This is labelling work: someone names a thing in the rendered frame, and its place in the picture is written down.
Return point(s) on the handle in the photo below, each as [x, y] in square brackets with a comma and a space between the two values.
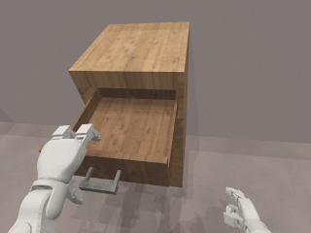
[107, 188]

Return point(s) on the drawer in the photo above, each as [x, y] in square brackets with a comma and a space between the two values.
[138, 131]

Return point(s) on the right robot forearm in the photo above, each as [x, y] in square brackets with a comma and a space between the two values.
[255, 226]

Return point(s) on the right robot hand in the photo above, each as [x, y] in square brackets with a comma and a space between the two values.
[236, 216]

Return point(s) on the left robot forearm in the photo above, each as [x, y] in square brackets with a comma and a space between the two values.
[41, 207]

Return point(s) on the left robot hand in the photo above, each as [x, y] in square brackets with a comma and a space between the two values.
[62, 156]

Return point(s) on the cabinet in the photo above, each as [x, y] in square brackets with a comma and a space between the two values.
[141, 56]

